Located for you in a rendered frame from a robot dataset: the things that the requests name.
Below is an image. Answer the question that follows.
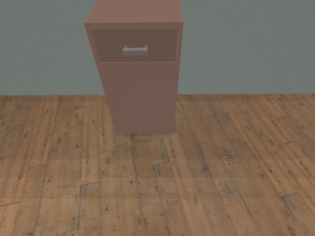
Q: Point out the drawer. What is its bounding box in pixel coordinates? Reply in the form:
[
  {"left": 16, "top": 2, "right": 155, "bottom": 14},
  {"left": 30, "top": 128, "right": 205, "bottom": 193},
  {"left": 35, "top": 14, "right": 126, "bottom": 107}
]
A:
[{"left": 91, "top": 28, "right": 178, "bottom": 62}]

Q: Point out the handle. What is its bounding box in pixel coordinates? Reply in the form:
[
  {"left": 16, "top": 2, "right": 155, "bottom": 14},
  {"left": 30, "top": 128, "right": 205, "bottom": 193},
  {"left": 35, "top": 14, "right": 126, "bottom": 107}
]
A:
[{"left": 122, "top": 45, "right": 148, "bottom": 56}]

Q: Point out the cabinet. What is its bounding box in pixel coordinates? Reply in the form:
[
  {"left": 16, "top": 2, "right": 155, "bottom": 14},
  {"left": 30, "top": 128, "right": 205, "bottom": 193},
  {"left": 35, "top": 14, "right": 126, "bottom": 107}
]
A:
[{"left": 84, "top": 0, "right": 184, "bottom": 134}]

